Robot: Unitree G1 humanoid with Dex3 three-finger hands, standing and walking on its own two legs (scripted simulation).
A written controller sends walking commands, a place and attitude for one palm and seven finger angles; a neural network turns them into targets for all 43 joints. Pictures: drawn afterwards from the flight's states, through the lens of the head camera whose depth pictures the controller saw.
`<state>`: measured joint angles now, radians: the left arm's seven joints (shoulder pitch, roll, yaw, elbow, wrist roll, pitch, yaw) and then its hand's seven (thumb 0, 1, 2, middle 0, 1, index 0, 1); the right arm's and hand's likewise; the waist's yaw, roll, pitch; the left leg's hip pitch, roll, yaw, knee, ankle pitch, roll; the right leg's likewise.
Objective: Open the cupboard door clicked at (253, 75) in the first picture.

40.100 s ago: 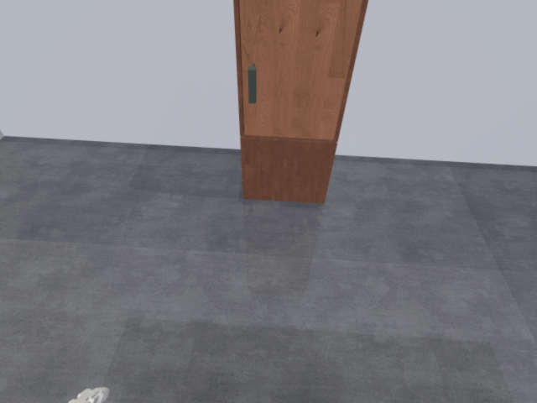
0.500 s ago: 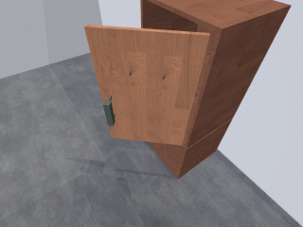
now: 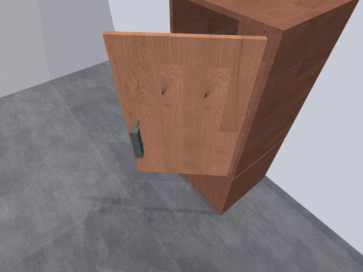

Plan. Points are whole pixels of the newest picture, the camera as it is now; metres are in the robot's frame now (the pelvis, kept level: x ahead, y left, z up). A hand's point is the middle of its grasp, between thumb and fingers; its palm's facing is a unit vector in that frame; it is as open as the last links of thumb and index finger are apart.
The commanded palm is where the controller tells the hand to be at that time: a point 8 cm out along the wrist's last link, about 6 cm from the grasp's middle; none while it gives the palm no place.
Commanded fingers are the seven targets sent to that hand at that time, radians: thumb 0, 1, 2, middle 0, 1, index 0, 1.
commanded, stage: come to a stop and stand still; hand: left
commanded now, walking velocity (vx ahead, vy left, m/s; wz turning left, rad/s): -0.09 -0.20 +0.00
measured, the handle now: (138, 138) +0.54 +0.18 -0.09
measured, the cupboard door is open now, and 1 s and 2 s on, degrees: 48 48 48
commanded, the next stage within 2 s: look again from close up in 0.68 s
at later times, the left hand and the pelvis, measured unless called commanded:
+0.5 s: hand out of the picture +0.08 +0.12 -0.17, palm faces +0.00 -0.98 -0.19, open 7.2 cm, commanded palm none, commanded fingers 0.00 0.90 0.90 -0.20 -0.30 -0.20 -0.30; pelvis +0.01 -0.05 +0.00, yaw -1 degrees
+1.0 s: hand out of the picture +0.00 +0.11 -0.17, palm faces +0.01 -0.98 -0.19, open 7.3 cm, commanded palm none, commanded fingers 0.00 0.90 0.90 -0.20 -0.30 -0.20 -0.30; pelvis +0.00 -0.06 +0.01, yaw -1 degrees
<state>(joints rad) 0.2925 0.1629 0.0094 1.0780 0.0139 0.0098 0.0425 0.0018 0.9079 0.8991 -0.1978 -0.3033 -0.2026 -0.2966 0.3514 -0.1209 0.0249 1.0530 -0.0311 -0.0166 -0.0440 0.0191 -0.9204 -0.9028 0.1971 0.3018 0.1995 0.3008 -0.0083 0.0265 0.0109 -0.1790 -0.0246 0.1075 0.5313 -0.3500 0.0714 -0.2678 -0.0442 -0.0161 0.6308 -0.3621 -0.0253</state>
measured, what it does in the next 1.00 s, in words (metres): steps on the spot: right foot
